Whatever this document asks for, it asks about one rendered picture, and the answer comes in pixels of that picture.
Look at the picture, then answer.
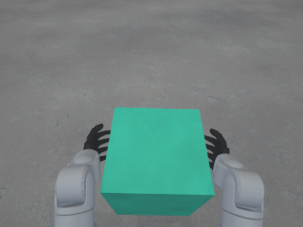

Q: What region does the right robot forearm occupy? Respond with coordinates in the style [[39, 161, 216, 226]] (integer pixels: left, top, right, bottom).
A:
[[213, 153, 265, 227]]

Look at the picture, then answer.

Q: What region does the left robot forearm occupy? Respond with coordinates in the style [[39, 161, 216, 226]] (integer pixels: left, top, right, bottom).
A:
[[54, 148, 101, 227]]

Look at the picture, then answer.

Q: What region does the left robot hand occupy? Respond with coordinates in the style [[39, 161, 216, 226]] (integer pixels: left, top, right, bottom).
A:
[[83, 123, 111, 162]]

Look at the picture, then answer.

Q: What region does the carton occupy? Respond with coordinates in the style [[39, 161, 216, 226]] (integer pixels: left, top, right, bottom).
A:
[[99, 107, 215, 217]]

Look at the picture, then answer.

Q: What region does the right robot hand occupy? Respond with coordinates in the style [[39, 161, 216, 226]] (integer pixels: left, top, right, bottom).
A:
[[204, 129, 230, 170]]

